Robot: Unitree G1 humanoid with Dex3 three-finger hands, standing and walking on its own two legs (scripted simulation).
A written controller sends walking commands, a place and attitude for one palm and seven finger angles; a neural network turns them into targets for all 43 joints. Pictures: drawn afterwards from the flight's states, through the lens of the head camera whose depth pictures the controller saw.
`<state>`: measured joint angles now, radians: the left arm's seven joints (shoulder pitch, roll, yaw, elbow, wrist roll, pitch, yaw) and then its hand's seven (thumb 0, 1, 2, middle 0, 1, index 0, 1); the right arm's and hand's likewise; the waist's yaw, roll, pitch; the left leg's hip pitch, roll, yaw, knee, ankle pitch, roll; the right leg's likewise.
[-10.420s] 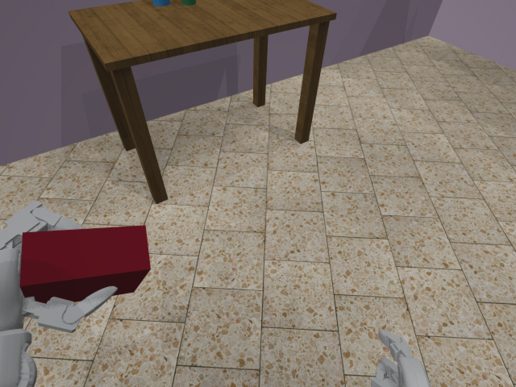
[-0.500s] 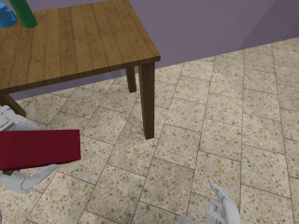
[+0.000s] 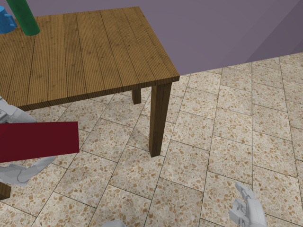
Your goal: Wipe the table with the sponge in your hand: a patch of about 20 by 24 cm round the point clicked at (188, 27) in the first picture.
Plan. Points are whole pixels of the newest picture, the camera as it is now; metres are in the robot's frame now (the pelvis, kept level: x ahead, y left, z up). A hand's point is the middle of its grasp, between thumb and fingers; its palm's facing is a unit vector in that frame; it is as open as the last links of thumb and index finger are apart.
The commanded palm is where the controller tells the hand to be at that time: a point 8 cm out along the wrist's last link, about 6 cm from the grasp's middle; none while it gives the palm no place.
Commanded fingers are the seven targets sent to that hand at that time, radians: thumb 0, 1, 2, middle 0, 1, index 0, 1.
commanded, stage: take the last steps up to it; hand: left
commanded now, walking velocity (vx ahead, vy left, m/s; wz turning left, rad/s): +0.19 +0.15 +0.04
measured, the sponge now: (46, 140) +0.24 +0.21 +0.17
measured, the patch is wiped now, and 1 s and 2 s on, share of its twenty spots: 0.00 0.00 0.00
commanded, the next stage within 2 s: come to a stop and stand still in 0.60 s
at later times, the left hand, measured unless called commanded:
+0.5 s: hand (23, 120) +0.28 +0.27 +0.17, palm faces +0.42 -0.77 -0.49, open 9.7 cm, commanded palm +0.21 +0.30 +0.19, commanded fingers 0.00 0.10 1.30 -1.20 -1.60 -1.20 -1.60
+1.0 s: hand out of the picture +0.28 +0.32 +0.19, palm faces +0.38 -0.85 -0.38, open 9.7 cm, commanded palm +0.22 +0.37 +0.19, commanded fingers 0.00 0.10 1.30 -1.20 -1.60 -1.20 -1.60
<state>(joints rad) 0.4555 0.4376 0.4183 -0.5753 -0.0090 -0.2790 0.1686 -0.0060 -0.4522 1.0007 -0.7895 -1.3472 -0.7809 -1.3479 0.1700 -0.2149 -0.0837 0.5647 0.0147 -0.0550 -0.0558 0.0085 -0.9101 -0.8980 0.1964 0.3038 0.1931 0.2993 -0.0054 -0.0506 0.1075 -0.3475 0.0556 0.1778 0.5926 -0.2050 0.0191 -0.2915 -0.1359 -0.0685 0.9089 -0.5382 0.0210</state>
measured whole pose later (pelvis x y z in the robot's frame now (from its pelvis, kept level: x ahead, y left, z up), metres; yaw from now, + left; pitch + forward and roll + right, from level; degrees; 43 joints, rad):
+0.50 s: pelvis +0.06 +0.02 +0.02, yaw +3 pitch +0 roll +4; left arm 0.46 0.33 0.37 -0.38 -0.01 -0.23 0.14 -0.01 -0.45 1.00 -0.79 -1.35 -0.78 -1.35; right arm 0.17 -0.24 -0.02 0.65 0.00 -0.03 -0.04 0.01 -0.91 -0.90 0.20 0.30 0.20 0.30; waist -0.02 0.01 0.08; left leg -0.51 0.05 0.06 1.07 -0.34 -0.04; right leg -0.23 -0.10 -0.17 0.51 -0.28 -0.04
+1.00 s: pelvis +0.07 +0.09 +0.02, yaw +1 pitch -1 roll -1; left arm 0.46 0.36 0.34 -0.61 -0.03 -0.18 0.14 -0.01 -0.45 1.00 -0.79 -1.35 -0.78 -1.35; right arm 0.18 -0.09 0.06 0.57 -0.01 -0.07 -0.01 0.01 -0.90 -0.90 0.20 0.30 0.20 0.30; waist 0.02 -0.02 0.08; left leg -0.30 0.08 0.14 0.46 -0.15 0.02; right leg -0.36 -0.01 -0.10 0.81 -0.43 0.04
